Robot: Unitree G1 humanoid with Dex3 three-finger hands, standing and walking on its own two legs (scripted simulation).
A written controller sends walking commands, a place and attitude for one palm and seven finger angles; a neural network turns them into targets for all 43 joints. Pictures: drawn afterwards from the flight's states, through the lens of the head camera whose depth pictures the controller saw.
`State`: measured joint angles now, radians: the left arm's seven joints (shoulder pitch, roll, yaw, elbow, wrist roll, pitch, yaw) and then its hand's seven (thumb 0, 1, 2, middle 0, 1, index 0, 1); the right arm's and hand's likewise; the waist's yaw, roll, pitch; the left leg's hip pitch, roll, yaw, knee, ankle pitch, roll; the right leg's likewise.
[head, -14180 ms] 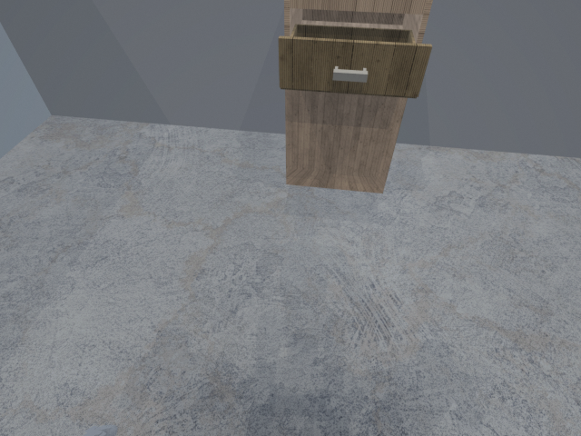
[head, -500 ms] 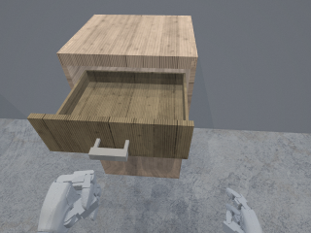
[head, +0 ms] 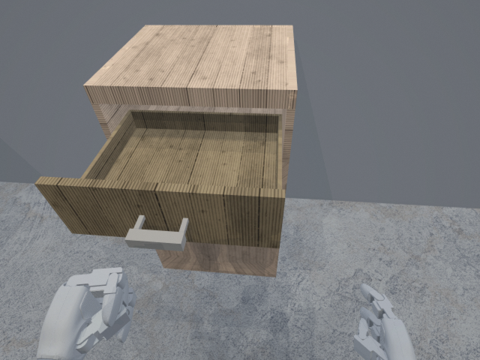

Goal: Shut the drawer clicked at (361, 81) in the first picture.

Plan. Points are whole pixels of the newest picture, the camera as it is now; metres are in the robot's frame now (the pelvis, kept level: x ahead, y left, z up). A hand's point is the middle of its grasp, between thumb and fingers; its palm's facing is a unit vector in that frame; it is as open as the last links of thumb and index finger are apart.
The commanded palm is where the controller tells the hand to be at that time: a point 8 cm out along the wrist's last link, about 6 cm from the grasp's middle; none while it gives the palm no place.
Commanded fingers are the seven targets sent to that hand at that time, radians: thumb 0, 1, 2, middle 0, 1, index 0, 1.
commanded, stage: bring the fist close to the handle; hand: left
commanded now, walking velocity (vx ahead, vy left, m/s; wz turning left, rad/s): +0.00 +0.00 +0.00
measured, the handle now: (159, 230) +0.34 +0.19 +0.03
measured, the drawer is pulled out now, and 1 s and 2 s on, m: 0.28 0.28 0.25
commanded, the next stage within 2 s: push the drawer shut in 1.26 s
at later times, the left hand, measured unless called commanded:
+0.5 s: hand (142, 298) +0.20 +0.16 +0.06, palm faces -0.04 -1.00 -0.03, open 3.3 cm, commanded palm +0.18 +0.22 +0.06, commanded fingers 0.00 0.90 0.90 -1.40 -1.60 -1.40 -1.60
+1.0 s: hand (163, 285) +0.24 +0.15 +0.02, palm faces -0.06 -1.00 -0.02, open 3.3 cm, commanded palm +0.22 +0.21 +0.03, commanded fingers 0.00 0.90 0.90 -1.40 -1.60 -1.40 -1.60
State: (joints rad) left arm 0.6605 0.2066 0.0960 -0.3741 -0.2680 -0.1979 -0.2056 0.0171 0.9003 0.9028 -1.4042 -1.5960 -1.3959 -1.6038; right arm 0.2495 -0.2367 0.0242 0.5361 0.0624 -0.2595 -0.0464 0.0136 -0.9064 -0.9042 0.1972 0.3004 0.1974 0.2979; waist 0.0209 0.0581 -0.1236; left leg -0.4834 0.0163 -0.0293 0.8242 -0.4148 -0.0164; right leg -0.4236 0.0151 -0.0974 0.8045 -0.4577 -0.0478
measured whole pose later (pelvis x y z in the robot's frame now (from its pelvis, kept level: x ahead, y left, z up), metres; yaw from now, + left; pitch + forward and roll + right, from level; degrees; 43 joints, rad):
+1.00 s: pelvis -0.02 +0.02 -0.04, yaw -2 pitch +13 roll -1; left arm 0.31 0.17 0.01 -0.04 -0.17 -0.34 -0.07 0.02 0.90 0.90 -1.40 -1.60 -1.39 -1.60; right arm 0.25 -0.23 0.03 0.50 0.02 -0.11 0.00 0.01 -0.91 -0.90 0.20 0.30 0.20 0.30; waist -0.03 0.03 -0.14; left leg -0.80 0.01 0.00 1.06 -0.49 0.02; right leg -0.75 0.00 -0.07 1.04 -0.52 -0.02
